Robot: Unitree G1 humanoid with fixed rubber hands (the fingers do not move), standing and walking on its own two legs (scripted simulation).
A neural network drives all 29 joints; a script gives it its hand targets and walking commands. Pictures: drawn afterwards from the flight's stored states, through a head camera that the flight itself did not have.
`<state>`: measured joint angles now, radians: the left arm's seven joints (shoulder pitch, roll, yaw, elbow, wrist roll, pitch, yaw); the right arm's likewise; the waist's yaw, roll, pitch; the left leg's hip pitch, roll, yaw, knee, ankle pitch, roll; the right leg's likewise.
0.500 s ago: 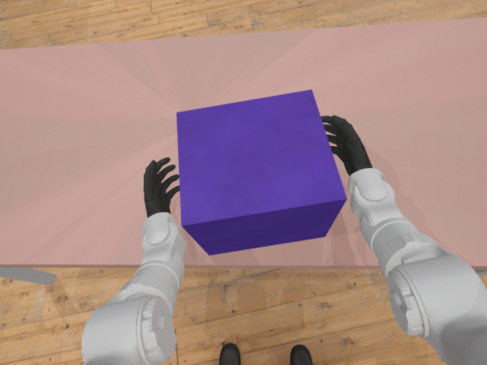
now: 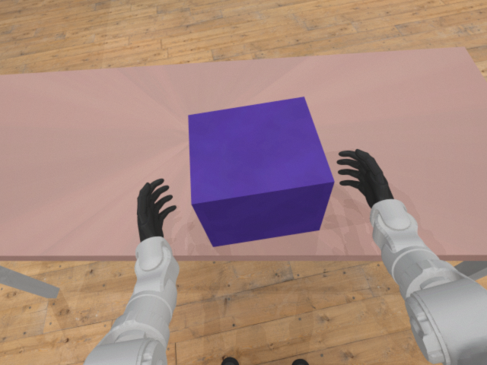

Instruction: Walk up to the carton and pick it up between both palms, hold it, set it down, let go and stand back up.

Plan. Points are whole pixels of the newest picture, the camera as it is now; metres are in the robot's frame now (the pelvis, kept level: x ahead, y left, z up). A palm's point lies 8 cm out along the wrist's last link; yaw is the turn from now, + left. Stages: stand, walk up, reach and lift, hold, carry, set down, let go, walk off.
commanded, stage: set down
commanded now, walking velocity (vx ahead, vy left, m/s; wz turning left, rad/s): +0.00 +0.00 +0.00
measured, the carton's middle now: (256, 175) +0.47 +0.02 -0.04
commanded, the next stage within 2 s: none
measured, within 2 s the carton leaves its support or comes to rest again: neither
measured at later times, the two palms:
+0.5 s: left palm (135, 259) +0.29 +0.21 +0.01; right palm (398, 236) +0.33 -0.20 -0.01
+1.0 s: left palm (120, 300) +0.23 +0.22 +0.01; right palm (417, 287) +0.26 -0.21 -0.02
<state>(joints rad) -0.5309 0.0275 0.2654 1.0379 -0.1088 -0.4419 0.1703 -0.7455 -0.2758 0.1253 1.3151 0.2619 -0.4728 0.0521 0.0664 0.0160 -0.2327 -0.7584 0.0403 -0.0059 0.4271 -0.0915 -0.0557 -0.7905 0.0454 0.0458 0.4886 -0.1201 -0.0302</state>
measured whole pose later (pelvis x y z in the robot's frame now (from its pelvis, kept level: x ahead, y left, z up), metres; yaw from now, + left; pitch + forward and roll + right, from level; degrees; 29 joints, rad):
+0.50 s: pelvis +0.00 +0.00 +0.01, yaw +0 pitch +11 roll +1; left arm -0.26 0.03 0.18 0.81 -0.09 -0.34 0.19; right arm -0.41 -0.29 0.13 1.14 0.27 -0.43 0.09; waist 0.07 0.02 -0.15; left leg -0.49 0.04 -0.01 0.43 -0.14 -0.06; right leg -0.52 0.05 0.05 0.49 -0.17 -0.03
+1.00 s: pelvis +0.02 +0.00 +0.01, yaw +0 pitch +1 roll +1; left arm 0.09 0.03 0.10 0.48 -0.08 -0.21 0.19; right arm -0.02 -0.29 0.10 0.84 0.27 -0.46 0.14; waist 0.07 0.02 -0.08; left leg -0.27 0.04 -0.01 0.43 -0.18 -0.06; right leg -0.30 0.05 0.05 0.49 -0.21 -0.04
